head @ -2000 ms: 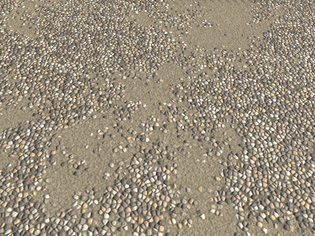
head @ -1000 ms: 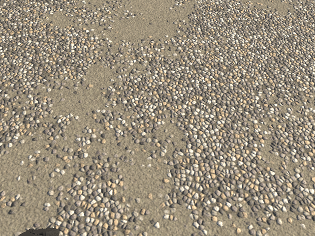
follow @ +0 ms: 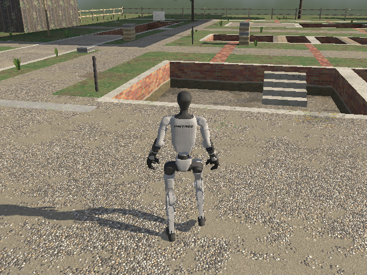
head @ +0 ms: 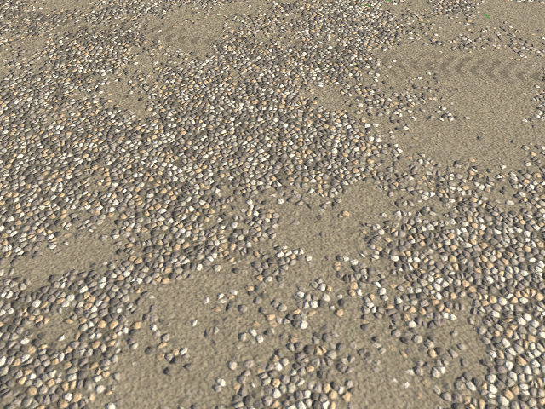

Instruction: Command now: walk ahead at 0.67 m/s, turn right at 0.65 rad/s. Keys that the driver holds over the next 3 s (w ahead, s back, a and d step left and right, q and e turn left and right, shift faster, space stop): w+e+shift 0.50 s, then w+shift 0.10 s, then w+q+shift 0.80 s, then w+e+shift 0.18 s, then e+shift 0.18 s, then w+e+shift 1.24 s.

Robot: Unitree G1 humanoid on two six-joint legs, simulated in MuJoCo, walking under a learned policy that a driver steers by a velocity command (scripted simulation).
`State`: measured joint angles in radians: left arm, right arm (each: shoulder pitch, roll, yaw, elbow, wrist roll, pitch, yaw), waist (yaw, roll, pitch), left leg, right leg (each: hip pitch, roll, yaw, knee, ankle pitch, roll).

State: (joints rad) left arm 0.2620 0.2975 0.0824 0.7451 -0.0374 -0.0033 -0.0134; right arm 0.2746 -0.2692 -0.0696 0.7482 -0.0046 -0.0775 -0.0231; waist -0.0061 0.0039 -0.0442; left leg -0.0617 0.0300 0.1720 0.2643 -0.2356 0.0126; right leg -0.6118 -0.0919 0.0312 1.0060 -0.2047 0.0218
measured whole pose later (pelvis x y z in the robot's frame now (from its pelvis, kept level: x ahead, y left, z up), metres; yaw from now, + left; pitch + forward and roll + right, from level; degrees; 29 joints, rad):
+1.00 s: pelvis +0.71 -0.40 -0.01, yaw -24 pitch -1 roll +2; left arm 0.06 0.25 -0.02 0.62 0.02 -0.15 -0.02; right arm 0.54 -0.25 -0.05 0.81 0.03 -0.09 0.02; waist -0.09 -0.02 0.05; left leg -0.10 -0.19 -0.12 0.34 -0.20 0.13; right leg -0.62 -0.05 0.15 1.00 -0.25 -0.02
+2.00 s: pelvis +1.48 -0.58 -0.01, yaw -16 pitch -1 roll +4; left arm 0.14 0.32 0.06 0.68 -0.03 0.01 -0.03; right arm 0.29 -0.33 -0.09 0.79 0.00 -0.08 0.00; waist -0.05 -0.02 0.04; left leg 0.04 0.02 0.31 0.28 -0.29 -0.03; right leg -0.70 -0.16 -0.03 0.89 -0.06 -0.02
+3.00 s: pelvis +2.11 -1.08 -0.04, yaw -73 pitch +0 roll +4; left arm 0.03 0.30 0.04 0.54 -0.04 -0.02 -0.06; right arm 0.43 -0.31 -0.06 0.86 -0.01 -0.08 -0.01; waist -0.11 -0.01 0.07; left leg 0.27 -0.02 0.29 0.22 -0.45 -0.07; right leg -0.80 -0.10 -0.07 0.87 0.00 -0.10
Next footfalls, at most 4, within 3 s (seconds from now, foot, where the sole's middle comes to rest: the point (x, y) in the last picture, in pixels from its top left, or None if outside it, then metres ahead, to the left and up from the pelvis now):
0.28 right None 0.26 -0.24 -0.78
0.76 left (417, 331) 0.75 -0.35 -0.78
1.20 right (520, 248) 1.03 -0.73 -0.78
1.64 left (402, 155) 1.47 -0.44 -0.78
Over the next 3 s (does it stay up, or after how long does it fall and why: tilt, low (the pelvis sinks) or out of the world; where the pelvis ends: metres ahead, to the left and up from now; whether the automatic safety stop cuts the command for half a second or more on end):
stays up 2.11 -1.08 -0.04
